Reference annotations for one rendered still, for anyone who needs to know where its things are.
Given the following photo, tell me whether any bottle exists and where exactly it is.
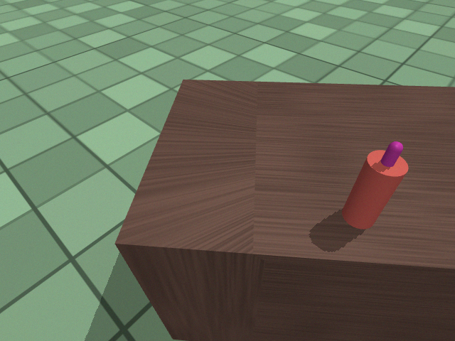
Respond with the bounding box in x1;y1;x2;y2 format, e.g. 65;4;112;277
342;141;408;229

